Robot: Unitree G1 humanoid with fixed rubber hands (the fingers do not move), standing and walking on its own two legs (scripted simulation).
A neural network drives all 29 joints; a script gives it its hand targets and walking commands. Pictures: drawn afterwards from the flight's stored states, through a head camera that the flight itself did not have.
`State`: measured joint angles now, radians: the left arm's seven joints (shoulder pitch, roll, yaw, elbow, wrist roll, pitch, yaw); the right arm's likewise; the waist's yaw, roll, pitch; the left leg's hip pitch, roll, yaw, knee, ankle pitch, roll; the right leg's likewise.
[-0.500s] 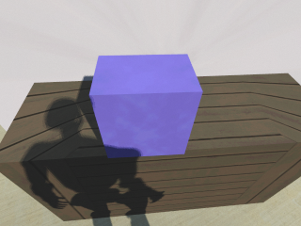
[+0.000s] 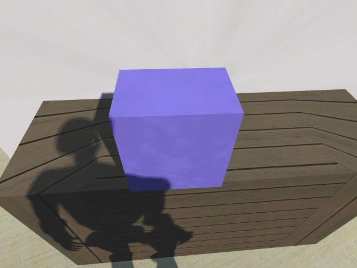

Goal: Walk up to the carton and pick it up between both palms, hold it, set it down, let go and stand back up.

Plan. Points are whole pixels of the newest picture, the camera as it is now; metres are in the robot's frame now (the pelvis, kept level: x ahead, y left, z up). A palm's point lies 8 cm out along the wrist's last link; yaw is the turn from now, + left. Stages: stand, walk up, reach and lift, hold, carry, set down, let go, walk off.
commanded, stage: stand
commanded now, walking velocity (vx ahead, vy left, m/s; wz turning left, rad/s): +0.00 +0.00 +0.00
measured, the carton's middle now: (174, 133) +0.43 +0.02 +0.07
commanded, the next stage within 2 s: none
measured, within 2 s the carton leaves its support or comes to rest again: neither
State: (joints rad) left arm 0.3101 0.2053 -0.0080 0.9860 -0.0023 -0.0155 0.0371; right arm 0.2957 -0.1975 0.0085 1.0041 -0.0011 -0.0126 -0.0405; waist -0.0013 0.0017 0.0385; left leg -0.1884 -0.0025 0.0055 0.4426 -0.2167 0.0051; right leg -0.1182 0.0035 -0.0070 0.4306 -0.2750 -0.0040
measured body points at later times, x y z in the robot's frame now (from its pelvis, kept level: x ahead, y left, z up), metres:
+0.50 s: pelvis +0.00 +0.00 +0.00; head +0.01 +0.00 +0.45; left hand +0.01 +0.24 -0.15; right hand +0.02 -0.23 -0.15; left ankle +0.02 +0.12 -0.74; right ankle -0.03 -0.12 -0.74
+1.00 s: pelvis +0.00 +0.00 +0.00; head +0.02 +0.01 +0.45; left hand +0.00 +0.24 -0.16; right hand +0.02 -0.23 -0.15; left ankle +0.02 +0.12 -0.74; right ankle -0.03 -0.12 -0.74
